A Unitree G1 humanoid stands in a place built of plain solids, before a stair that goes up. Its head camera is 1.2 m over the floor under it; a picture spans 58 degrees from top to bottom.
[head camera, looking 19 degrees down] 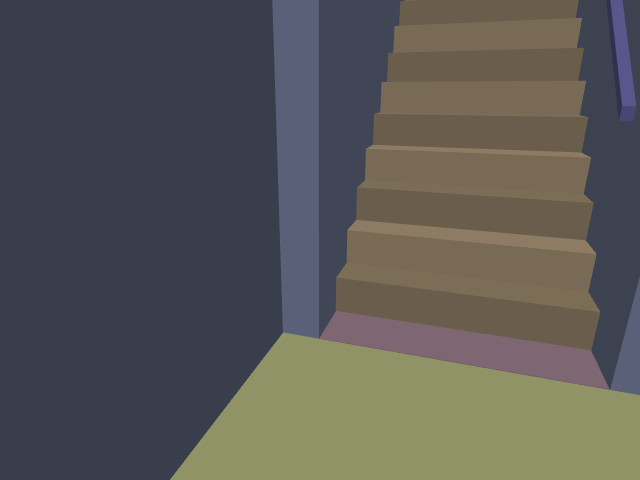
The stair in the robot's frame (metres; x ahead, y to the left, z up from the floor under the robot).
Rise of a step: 0.21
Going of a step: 0.23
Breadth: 1.30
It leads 18 degrees to the right of straight ahead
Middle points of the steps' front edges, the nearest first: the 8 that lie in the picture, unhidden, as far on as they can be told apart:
2.03 -0.71 0.21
2.24 -0.78 0.42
2.46 -0.85 0.63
2.68 -0.92 0.84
2.90 -0.99 1.05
3.11 -1.06 1.26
3.33 -1.13 1.47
3.55 -1.20 1.68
